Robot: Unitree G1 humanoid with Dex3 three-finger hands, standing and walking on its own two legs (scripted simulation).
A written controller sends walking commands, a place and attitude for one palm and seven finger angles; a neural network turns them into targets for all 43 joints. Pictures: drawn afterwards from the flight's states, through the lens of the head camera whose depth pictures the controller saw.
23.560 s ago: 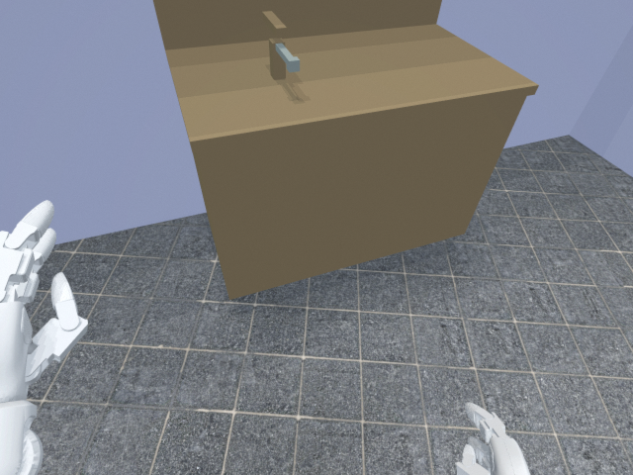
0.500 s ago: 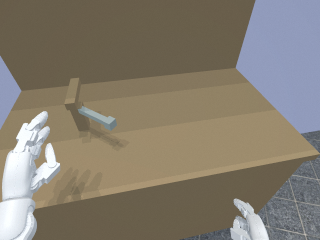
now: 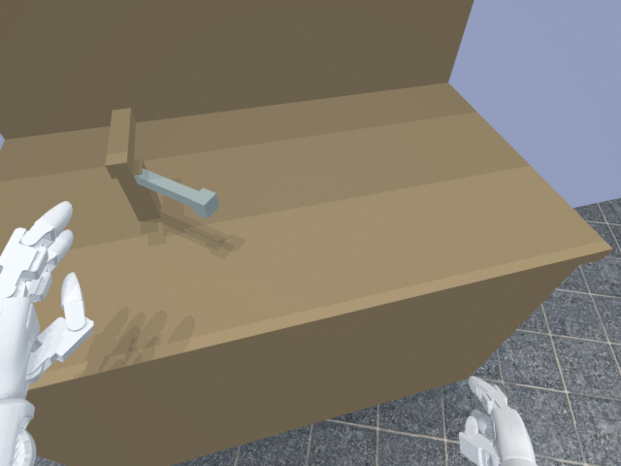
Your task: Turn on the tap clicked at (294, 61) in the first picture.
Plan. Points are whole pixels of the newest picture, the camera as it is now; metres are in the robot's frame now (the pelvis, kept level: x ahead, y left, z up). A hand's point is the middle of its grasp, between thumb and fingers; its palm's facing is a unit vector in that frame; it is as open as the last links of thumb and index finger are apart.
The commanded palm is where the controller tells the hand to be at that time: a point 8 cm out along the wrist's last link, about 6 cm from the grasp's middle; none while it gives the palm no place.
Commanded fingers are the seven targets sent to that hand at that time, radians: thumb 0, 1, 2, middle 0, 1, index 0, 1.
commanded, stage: step back with the hand held close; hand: left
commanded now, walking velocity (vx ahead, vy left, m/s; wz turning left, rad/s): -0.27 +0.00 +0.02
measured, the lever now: (205, 203) +0.44 +0.20 +0.08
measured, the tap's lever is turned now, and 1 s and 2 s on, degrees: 48 48 48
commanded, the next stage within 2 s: stop stepping back and stand still in 0.88 s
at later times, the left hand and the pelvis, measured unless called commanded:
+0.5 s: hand (20, 363) +0.16 +0.26 +0.17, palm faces +0.40 -0.83 -0.40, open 7.4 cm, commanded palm +0.10 +0.30 +0.18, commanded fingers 0.00 0.90 0.90 -0.20 -0.30 -0.20 -0.30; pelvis -0.05 +0.01 -0.01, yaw +2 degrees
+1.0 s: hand out of the picture +0.04 +0.26 +0.16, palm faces +0.38 -0.85 -0.36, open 7.4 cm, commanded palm -0.03 +0.30 +0.18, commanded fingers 0.00 0.90 0.90 -0.20 -0.30 -0.20 -0.30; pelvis -0.18 +0.01 -0.01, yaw +2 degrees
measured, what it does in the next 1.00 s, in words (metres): walks backwards: right foot, then left foot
